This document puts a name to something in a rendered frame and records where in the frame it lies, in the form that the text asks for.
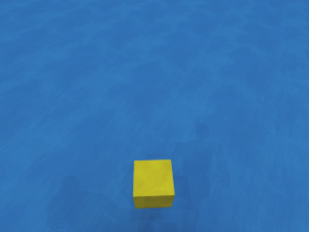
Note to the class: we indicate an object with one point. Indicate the carton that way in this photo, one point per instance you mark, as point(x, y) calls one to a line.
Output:
point(153, 184)

